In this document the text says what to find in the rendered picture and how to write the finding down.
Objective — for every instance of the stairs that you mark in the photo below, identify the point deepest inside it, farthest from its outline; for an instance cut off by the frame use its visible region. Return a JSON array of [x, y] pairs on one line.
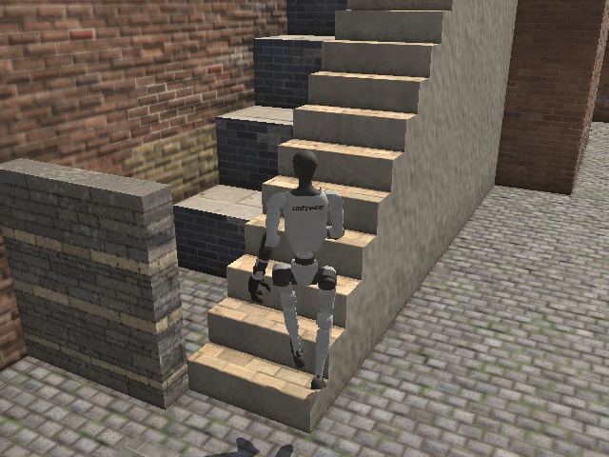
[[405, 121]]

